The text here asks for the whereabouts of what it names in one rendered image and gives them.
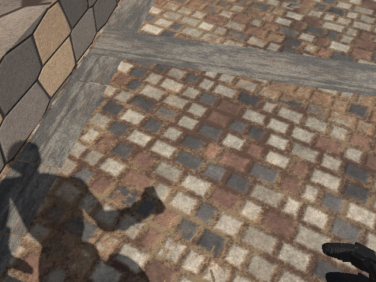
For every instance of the robot right hand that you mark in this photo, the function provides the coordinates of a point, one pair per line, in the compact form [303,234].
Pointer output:
[358,255]

